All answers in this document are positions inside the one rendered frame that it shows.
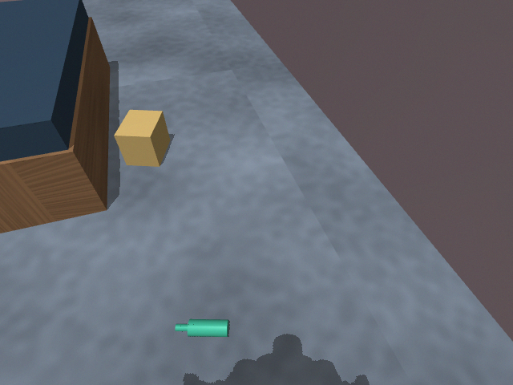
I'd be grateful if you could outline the bed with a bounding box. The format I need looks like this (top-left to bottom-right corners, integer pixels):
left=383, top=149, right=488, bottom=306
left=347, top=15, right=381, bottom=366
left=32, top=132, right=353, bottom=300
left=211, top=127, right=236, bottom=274
left=0, top=0, right=110, bottom=233

